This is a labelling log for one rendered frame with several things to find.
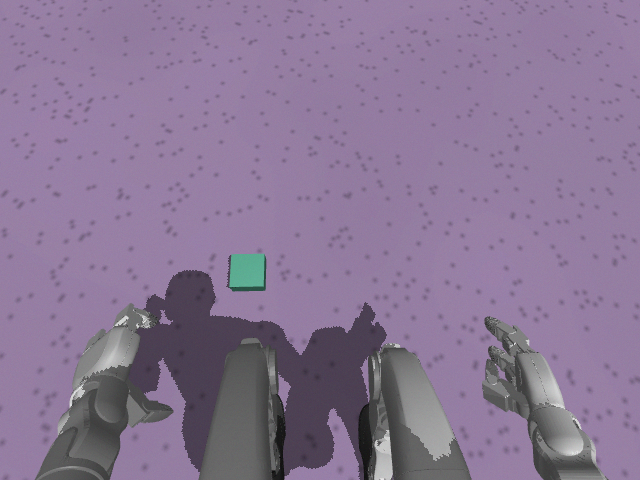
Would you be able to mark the right robot hand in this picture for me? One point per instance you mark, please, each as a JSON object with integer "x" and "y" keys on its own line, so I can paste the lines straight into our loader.
{"x": 531, "y": 383}

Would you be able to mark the left robot hand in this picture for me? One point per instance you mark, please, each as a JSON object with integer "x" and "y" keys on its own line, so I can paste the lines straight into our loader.
{"x": 113, "y": 353}

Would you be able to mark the small box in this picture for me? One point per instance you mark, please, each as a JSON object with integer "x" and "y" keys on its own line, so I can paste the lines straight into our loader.
{"x": 248, "y": 272}

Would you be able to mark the left robot arm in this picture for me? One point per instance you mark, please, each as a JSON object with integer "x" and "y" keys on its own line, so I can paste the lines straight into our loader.
{"x": 89, "y": 431}

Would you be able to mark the right robot arm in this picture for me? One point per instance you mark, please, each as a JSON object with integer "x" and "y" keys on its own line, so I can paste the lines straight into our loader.
{"x": 561, "y": 450}

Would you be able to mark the right robot foot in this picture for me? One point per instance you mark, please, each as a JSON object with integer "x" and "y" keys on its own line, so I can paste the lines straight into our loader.
{"x": 365, "y": 441}

